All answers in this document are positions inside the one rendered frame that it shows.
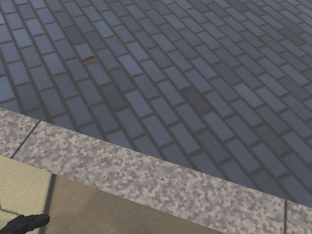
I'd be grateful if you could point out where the left robot hand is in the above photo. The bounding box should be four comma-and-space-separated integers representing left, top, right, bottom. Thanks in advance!
0, 214, 50, 234

